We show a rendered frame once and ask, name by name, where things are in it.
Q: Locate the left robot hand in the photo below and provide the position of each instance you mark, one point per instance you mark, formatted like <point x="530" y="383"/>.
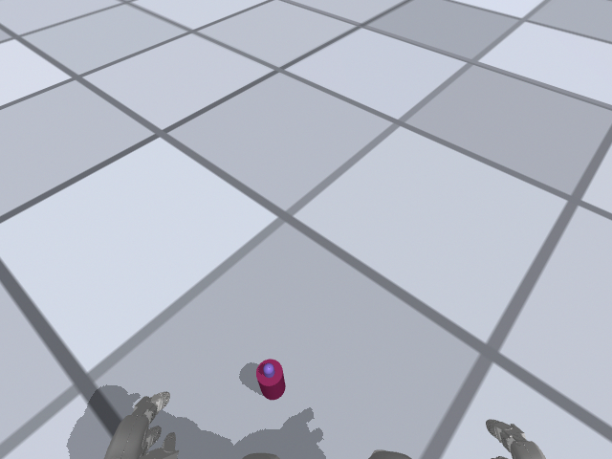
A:
<point x="133" y="439"/>

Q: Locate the right robot hand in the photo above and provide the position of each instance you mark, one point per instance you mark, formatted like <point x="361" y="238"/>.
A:
<point x="514" y="441"/>

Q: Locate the bottle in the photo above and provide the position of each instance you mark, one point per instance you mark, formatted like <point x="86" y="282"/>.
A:
<point x="269" y="374"/>

